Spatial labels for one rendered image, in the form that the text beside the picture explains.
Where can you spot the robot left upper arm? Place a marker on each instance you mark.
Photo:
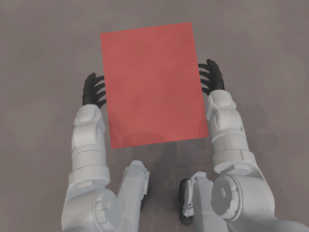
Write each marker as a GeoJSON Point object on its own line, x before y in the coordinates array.
{"type": "Point", "coordinates": [94, 211]}

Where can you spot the robot right foot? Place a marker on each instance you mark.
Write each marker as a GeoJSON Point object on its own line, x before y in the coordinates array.
{"type": "Point", "coordinates": [185, 220]}

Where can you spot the carton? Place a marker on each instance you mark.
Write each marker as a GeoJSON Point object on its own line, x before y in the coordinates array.
{"type": "Point", "coordinates": [152, 85]}

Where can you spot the robot right forearm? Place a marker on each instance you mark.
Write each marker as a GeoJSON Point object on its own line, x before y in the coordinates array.
{"type": "Point", "coordinates": [228, 138]}

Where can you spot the robot left forearm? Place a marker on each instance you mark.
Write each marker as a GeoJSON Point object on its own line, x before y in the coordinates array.
{"type": "Point", "coordinates": [88, 153]}

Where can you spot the robot right hand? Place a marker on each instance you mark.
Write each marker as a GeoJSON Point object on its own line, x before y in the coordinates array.
{"type": "Point", "coordinates": [214, 75]}

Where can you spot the robot right upper arm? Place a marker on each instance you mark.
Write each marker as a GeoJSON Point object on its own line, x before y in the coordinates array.
{"type": "Point", "coordinates": [247, 205]}

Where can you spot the right robot thigh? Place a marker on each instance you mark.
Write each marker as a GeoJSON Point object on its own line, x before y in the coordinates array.
{"type": "Point", "coordinates": [198, 195]}

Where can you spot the robot left hand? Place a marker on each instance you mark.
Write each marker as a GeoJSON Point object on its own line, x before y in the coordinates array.
{"type": "Point", "coordinates": [90, 95]}

